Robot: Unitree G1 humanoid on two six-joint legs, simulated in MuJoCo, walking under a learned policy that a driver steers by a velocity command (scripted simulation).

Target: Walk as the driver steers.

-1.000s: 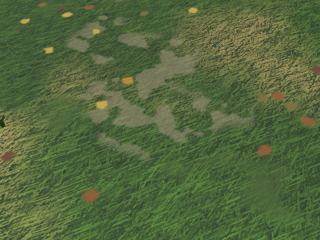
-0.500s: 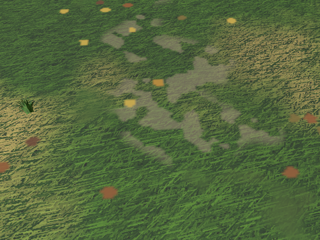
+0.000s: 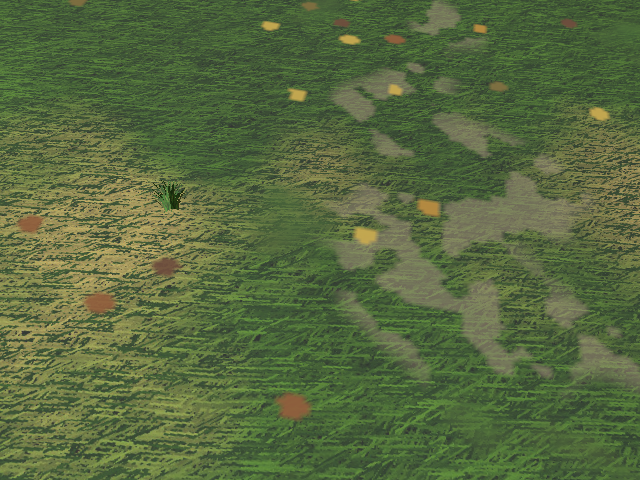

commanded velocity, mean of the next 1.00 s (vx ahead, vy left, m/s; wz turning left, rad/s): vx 0.46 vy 0.00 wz -0.39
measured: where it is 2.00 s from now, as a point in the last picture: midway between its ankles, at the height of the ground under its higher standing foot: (415, 346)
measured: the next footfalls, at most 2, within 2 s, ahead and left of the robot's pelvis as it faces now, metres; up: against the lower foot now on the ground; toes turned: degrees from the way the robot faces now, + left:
right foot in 0.32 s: +0.32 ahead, -0.16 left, +0.00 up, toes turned -9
left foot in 0.80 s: +0.64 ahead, -0.02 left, +0.00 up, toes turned -27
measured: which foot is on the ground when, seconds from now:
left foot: down 0.00-0.36, up 0.38-0.78, down 0.80-1.00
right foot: up 0.00-0.30, down 0.32-0.80, up 0.82-1.00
